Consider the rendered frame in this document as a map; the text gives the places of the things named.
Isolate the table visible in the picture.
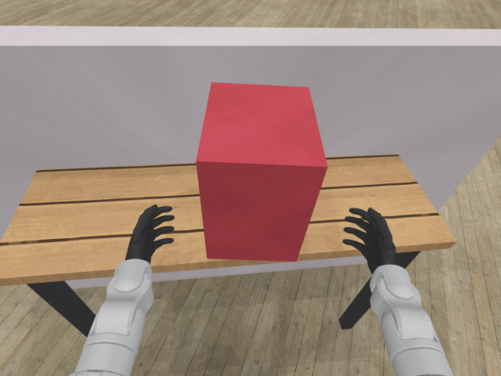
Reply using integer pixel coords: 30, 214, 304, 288
0, 154, 457, 337

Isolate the carton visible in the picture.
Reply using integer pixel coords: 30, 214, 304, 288
196, 82, 328, 262

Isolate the robot right hand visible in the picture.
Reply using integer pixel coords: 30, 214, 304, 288
342, 208, 398, 274

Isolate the robot left hand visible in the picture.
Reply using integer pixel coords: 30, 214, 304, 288
125, 204, 175, 264

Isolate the right robot forearm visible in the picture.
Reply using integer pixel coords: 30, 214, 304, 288
369, 265, 453, 376

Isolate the left robot forearm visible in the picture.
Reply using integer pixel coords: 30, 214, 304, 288
69, 258, 154, 376

